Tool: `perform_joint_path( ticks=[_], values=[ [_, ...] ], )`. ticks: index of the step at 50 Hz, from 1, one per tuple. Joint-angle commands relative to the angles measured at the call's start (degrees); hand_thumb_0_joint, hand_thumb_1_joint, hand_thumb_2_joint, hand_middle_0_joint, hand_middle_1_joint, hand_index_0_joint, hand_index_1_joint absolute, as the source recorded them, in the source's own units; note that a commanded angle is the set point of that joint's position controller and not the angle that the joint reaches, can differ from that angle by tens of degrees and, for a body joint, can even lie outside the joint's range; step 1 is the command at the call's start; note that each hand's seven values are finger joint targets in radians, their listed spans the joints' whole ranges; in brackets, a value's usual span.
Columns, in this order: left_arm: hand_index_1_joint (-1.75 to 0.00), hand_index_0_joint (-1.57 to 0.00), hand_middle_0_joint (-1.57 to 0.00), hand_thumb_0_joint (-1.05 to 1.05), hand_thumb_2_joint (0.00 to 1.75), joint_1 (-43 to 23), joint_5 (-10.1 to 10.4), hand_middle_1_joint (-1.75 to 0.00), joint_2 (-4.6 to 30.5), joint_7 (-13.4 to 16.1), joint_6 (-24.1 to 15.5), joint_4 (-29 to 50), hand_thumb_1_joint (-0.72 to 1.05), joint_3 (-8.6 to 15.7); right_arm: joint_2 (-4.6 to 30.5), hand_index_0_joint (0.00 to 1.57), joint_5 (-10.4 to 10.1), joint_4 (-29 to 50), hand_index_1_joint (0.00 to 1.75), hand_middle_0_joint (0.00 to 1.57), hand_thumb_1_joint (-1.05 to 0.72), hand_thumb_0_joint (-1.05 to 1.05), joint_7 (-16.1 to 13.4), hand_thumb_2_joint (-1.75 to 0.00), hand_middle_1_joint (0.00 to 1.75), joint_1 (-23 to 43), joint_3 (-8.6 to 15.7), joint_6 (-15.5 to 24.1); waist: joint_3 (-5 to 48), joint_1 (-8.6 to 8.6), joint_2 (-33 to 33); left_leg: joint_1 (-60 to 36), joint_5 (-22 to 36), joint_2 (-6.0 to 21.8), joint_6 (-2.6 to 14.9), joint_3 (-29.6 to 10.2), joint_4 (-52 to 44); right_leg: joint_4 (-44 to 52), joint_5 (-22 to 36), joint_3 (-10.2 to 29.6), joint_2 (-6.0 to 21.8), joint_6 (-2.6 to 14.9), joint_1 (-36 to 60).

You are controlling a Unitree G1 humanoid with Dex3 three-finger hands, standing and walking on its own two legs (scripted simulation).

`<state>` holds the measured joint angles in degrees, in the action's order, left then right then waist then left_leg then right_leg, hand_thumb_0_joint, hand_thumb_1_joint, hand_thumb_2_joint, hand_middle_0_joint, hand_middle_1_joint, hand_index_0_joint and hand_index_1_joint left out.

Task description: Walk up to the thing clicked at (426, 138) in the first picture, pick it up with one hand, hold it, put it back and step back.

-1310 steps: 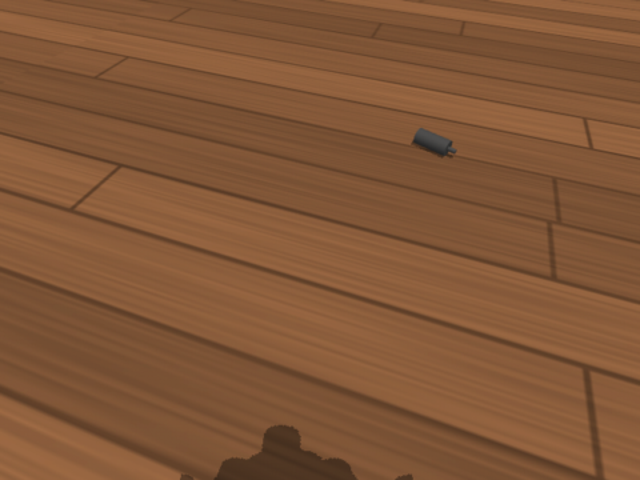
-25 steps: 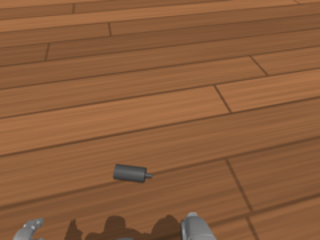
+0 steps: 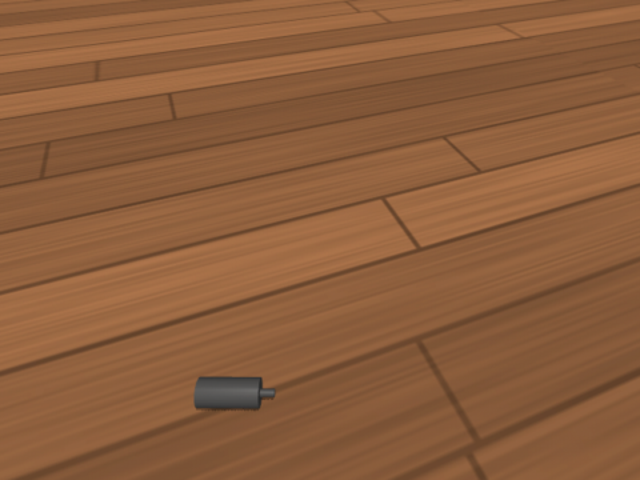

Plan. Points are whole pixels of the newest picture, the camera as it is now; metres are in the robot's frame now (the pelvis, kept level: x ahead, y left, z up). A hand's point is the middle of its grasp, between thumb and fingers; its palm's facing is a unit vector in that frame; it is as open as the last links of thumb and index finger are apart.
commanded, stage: walk up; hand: left
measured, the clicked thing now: (236, 392) +0.52 +0.24 -0.71
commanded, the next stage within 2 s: none
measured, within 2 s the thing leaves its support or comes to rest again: neither
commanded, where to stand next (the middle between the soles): +0.13 +0.03 m, yaw -1 degrees
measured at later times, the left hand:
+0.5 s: hand out of the picture +0.11 +0.31 -0.14, palm faces -0.10 -0.92 -0.37, open 7.4 cm
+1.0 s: hand out of the picture +0.07 +0.32 -0.10, palm faces +0.09 -0.80 -0.59, open 7.4 cm
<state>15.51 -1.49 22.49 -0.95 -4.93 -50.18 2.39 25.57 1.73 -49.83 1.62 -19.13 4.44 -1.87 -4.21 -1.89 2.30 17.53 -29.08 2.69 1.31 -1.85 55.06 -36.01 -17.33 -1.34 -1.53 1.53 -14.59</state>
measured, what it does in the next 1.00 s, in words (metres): steps on the spot: left foot, then right foot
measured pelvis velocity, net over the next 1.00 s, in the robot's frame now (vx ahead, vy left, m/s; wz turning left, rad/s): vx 0.04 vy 0.01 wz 0.10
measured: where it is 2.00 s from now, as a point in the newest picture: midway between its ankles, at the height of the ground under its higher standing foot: outside the picture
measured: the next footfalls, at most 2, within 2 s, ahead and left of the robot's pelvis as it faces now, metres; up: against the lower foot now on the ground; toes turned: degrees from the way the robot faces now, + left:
left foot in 0.30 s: +0.12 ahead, +0.16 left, +0.00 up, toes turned -2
right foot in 0.68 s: +0.16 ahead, -0.14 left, +0.00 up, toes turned -1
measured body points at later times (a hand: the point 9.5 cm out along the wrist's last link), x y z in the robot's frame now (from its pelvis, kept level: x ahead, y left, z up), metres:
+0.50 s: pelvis +0.03 +0.03 +0.01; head +0.06 +0.05 +0.45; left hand +0.11 +0.35 -0.12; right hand +0.07 -0.29 -0.10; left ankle +0.08 +0.16 -0.72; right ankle +0.04 -0.10 -0.67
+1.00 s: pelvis +0.04 +0.01 -0.01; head +0.07 -0.05 +0.44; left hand +0.07 +0.36 -0.06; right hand +0.13 -0.31 -0.16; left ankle +0.01 +0.18 -0.67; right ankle +0.12 -0.14 -0.72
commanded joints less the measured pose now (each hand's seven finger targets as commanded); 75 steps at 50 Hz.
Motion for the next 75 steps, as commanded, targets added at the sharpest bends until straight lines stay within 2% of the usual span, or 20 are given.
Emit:
perform_joint_path(
  ticks=[1,9,13,15,16,18,32,34,35,37,41,49,53,56,57,59,68,71,73,75],
  values=[
    [-0.30,-0.20,-0.20,0.00,0.90,2.01,1.16,-0.30,18.10,2.36,-0.69,3.53,0.90,4.91,10.45,0.20,-0.82,4.86,0.30,0.20,-0.90,0.00,-0.21,-0.90,0.30,0.02,2.74,2.17,-4.80,1.62,-3.65,17.27,3.46,1.73,0.09,-7.10,6.13,20.11,-1.50,23.66,18.46,10.43,4.11],
    [-0.30,-0.20,-0.20,0.00,0.90,-4.72,1.18,-0.30,14.15,3.00,0.94,4.85,0.90,3.11,6.72,0.20,-2.34,2.80,0.30,0.20,-0.90,0.00,-1.29,-0.90,0.30,1.39,1.38,1.15,-0.05,1.31,-15.55,2.47,11.11,-2.43,-1.64,-0.67,-7.57,7.49,41.31,6.14,13.45,8.40,-3.62],
    [-0.30,-0.20,-0.20,0.00,0.90,-7.71,1.99,-0.30,14.71,3.01,4.44,6.54,0.90,3.20,8.22,0.20,-1.69,1.78,0.30,0.20,-0.90,0.00,-2.41,-0.90,0.30,0.11,2.12,1.54,4.47,-0.29,-13.99,-3.39,18.46,-4.52,-1.04,3.80,-19.54,-3.67,30.15,6.33,11.90,6.78,-3.70],
    [-0.30,-0.20,-0.20,0.00,0.90,-6.36,2.73,-0.30,11.51,3.21,5.31,6.59,0.90,2.63,11.68,0.20,-0.74,2.30,0.30,0.20,-0.90,0.00,-2.79,-0.90,0.30,1.23,2.95,2.18,7.45,-0.05,-2.57,-5.77,41.39,3.30,2.08,-6.31,-25.50,-13.84,16.87,4.22,5.69,1.99,-5.03],
    [-0.30,-0.20,-0.20,0.00,0.90,0.69,1.32,-0.30,9.97,1.69,3.66,6.83,0.90,2.27,15.33,0.20,0.40,2.18,0.30,0.20,-0.90,0.00,-1.16,-0.90,0.30,-5.49,4.68,4.22,13.95,-0.16,7.11,-18.70,6.47,10.27,8.22,-24.60,-31.72,-20.82,-17.69,0.76,-0.55,2.48,-16.25],
    [-0.30,-0.20,-0.20,0.00,0.90,-1.32,-0.40,-0.30,16.48,1.45,2.99,4.65,0.90,3.51,20.16,0.20,-0.51,3.05,0.30,0.20,-0.90,0.00,-0.18,-0.90,0.30,-4.10,6.27,4.63,9.18,-2.37,7.52,-14.15,-33.07,18.76,16.16,-43.11,-43.60,-30.35,-20.91,4.91,2.74,1.28,-24.31],
    [-0.30,-0.20,-0.20,0.00,0.90,9.31,2.12,-0.30,12.40,3.15,0.89,-2.72,0.90,4.55,9.11,0.20,0.83,8.26,0.30,0.20,-0.90,0.00,0.06,-0.90,0.30,9.82,1.39,1.26,0.52,4.43,14.48,9.77,22.91,1.42,7.41,-4.48,-20.99,3.67,8.16,-3.91,0.40,-2.88,4.49],
    [-0.30,-0.20,-0.20,0.00,0.90,12.39,1.09,-0.30,19.55,5.20,0.41,-3.08,0.90,6.17,4.48,0.20,-0.22,9.19,0.30,0.20,-0.90,0.00,-0.14,-0.90,0.30,6.32,0.73,-0.16,2.79,6.21,-1.35,14.73,14.68,-5.39,1.82,-4.69,-1.46,11.63,20.12,10.28,10.55,-0.96,8.12],
    [-0.30,-0.20,-0.20,0.00,0.90,8.86,0.50,-0.30,24.00,5.69,0.37,-0.87,0.90,6.77,3.25,0.20,-0.07,9.53,0.30,0.20,-0.90,0.00,-0.62,-0.90,0.30,2.16,0.55,-0.74,3.05,2.81,-8.53,18.32,-6.11,-7.69,-0.67,-8.43,6.15,14.77,27.89,29.13,26.13,4.07,4.05],
    [-0.30,-0.20,-0.20,0.00,0.90,0.28,1.00,-0.30,24.20,6.57,1.04,1.78,0.90,6.63,10.25,0.20,0.13,7.14,0.30,0.20,-0.90,0.00,-1.48,-0.90,0.30,0.46,3.39,-2.79,2.54,1.29,-5.55,14.71,-4.93,-3.24,-0.51,-12.06,18.19,16.25,16.48,32.46,30.63,13.88,-4.50],
    [-0.30,-0.20,-0.20,0.00,0.90,-0.76,0.80,-0.30,20.54,6.94,1.17,1.12,0.90,6.47,11.40,0.20,0.20,5.70,0.30,0.20,-0.90,0.00,0.00,-0.90,0.30,-3.00,4.53,-3.51,3.98,-0.48,-7.39,14.70,5.60,-5.00,-1.28,-13.54,21.53,12.03,4.84,15.79,18.58,5.95,-3.98],
    [-0.30,-0.20,-0.20,0.00,0.90,0.43,-1.85,-0.30,18.92,2.72,0.83,4.01,0.90,7.03,11.54,0.20,-1.17,4.57,0.30,0.20,-0.90,0.00,2.16,-0.90,0.30,1.39,3.46,0.44,4.16,4.90,-27.24,12.13,-5.70,-3.55,-2.17,1.81,-6.01,16.46,-28.01,14.46,16.41,10.63,0.51],
    [-0.30,-0.20,-0.20,0.00,0.90,-0.74,-0.51,-0.30,17.32,2.35,2.73,3.63,0.90,5.94,10.15,0.20,0.47,-0.39,0.30,0.20,-0.90,0.00,1.47,-0.90,0.30,-7.11,3.72,1.46,1.96,-0.72,-9.16,-11.66,6.83,-5.78,0.05,7.58,-26.73,1.07,-22.31,5.25,11.13,5.81,-16.41],
    [-0.30,-0.20,-0.20,0.00,0.90,-2.99,0.92,-0.30,13.27,4.60,2.73,5.41,0.90,3.87,19.72,0.20,1.79,4.81,0.30,0.20,-0.90,0.00,0.55,-0.90,0.30,-2.56,5.00,1.31,-5.74,-2.65,9.79,-1.10,-23.36,17.63,10.65,-34.51,-45.80,-26.16,-16.14,4.00,1.52,-0.32,-32.98],
    [-0.30,-0.20,-0.20,0.00,0.90,-5.17,0.85,-0.30,16.59,4.70,2.33,4.59,0.90,4.19,19.96,0.20,0.96,5.06,0.30,0.20,-0.90,0.00,0.77,-0.90,0.30,0.80,4.91,1.12,-10.63,-2.34,8.19,8.88,-25.20,19.79,15.03,-33.82,-46.71,-28.48,-14.30,5.56,4.58,0.44,-26.25],
    [-0.30,-0.20,-0.20,0.00,0.90,-0.39,1.22,-0.30,14.16,2.97,1.74,1.90,0.90,3.70,13.42,0.20,0.76,5.39,0.30,0.20,-0.90,0.00,-0.01,-0.90,0.30,5.74,2.78,2.37,-9.67,1.11,3.10,4.58,-9.97,11.87,11.96,-20.96,-40.11,-24.50,-8.10,6.91,4.79,-0.31,-23.08],
    [-0.30,-0.20,-0.20,0.00,0.90,-3.31,0.87,-0.30,10.88,0.29,4.71,4.06,0.90,3.79,12.90,0.20,-1.71,3.32,0.30,0.20,-0.90,0.00,-4.45,-0.90,0.30,1.36,2.35,5.68,1.14,1.18,8.60,-7.62,59.84,12.01,9.44,-4.95,-21.63,-9.47,-1.81,1.17,4.13,0.24,-10.54],
    [-0.30,-0.20,-0.20,0.00,0.90,-1.71,1.33,-0.30,10.83,0.75,4.21,2.13,0.90,3.41,10.64,0.20,-2.52,4.13,0.30,0.20,-0.90,0.00,-4.46,-0.90,0.30,5.30,1.21,3.84,4.49,3.38,8.15,-2.89,49.14,5.96,4.72,-0.45,-12.82,4.48,14.45,0.03,2.20,1.46,1.67],
    [-0.30,-0.20,-0.20,0.00,0.90,0.78,1.45,-0.30,17.08,1.57,3.15,1.49,0.90,4.61,6.67,0.20,-3.54,4.43,0.30,0.20,-0.90,0.00,-4.26,-0.90,0.30,3.23,-0.19,3.01,10.84,4.49,-7.09,6.20,23.99,-1.62,0.21,3.70,5.18,5.12,44.51,16.83,14.59,6.60,12.03],
    [-0.30,-0.20,-0.20,0.00,0.90,-3.13,1.91,-0.30,17.82,2.10,3.32,2.88,0.90,4.00,8.24,0.20,-2.62,2.34,0.30,0.20,-0.90,0.00,-5.14,-0.90,0.30,1.46,0.61,1.06,11.97,2.52,-9.93,3.37,-10.26,-1.98,0.31,-1.06,9.74,8.31,40.86,30.47,25.14,15.60,4.70]
  ],
)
